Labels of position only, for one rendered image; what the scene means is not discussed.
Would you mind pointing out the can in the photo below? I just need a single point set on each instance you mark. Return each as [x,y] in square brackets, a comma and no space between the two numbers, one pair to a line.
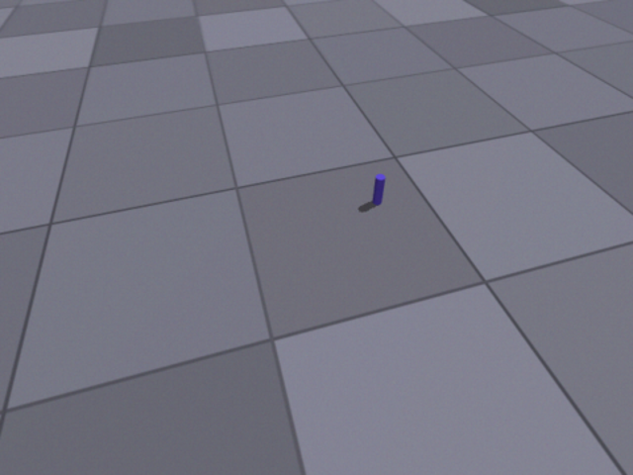
[379,189]

